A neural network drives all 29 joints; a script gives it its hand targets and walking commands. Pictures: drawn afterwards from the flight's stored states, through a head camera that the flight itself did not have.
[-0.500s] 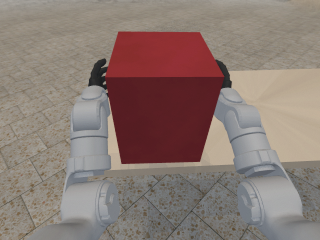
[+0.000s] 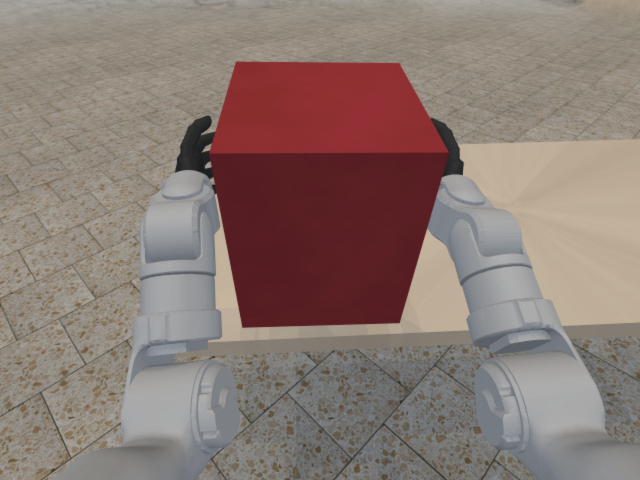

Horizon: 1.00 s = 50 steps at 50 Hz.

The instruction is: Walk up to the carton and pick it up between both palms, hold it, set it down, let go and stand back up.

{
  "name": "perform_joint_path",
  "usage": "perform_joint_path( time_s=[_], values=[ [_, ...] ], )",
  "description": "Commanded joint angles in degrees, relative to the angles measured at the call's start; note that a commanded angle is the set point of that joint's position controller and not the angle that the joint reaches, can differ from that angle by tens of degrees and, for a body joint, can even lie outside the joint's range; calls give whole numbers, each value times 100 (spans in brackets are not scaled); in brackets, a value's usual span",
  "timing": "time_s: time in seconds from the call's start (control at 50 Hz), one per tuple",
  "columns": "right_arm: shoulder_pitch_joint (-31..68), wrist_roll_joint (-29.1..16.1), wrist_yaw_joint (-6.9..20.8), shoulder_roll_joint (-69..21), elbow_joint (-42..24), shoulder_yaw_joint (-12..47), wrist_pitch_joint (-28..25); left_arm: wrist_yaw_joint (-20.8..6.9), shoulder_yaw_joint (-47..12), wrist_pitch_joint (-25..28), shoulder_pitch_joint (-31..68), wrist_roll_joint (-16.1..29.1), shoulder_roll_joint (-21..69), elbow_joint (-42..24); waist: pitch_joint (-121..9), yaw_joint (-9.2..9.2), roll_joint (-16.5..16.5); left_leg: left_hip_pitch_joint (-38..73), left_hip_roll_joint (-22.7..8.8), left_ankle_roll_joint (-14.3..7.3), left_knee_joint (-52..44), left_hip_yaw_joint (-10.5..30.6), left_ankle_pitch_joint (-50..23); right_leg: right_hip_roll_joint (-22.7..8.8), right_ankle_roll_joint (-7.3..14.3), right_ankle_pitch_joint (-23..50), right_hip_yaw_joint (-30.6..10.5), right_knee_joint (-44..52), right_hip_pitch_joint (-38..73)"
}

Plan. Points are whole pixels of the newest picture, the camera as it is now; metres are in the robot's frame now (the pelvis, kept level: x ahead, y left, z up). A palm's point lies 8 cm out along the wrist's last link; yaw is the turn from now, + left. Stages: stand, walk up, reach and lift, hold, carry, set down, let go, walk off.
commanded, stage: hold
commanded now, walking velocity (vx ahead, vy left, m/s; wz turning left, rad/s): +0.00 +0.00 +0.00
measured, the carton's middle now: (320, 196) +0.39 +0.00 +0.21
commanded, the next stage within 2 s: none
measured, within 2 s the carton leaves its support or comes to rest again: neither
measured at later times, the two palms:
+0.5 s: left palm (195, 182) +0.37 +0.15 +0.25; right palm (442, 184) +0.37 -0.14 +0.23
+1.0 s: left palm (194, 182) +0.37 +0.15 +0.25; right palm (442, 184) +0.37 -0.14 +0.23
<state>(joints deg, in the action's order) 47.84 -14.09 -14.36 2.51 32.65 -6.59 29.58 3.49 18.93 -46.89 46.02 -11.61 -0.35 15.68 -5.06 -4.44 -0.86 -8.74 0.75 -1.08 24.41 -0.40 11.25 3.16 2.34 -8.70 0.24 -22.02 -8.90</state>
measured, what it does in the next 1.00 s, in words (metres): stands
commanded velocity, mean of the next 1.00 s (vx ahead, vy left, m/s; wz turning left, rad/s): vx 0.00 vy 0.00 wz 0.00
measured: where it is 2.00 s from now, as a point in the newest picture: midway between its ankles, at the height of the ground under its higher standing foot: outside the picture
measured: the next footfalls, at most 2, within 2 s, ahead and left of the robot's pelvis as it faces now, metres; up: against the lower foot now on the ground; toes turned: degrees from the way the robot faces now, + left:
none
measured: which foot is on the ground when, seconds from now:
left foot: down 0.00-1.00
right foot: down 0.00-1.00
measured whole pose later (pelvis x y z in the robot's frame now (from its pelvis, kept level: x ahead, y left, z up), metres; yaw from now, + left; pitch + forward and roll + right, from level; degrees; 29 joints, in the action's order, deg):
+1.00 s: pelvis +0.00 +0.00 +0.00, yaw +0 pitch -4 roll +0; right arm 47.8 -14.2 -14.4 2.5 32.6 -6.6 29.8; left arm 3.5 18.9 -46.9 46.0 -11.6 -0.4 15.7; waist -5.1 -4.4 -0.9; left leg -8.7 0.8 -1.1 24.4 -0.4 11.3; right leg 3.2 2.3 -8.7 0.2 -22.0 -8.9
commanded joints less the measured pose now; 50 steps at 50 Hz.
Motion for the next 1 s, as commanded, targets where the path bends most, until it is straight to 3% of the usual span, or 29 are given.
perform_joint_path(
  time_s=[0.0, 0.98],
  values=[
    [5600, -770, 756, -3599, -1939, 2338, -161, -778, -2903, 412, 4805, 842, 3256, -680, -2757, -22, 361, 682, 51, 108, -470, 302, -702, -3, -395, 726, 11, 519, 1095],
    [5486, -897, 717, -3561, -2151, 2498, -144, -754, -3049, 363, 4603, 893, 3339, -868, -2893, -43, 414, 792, 45, 156, -382, 332, -1015, 38, -379, 1039, 10, 456, 1207]
  ],
)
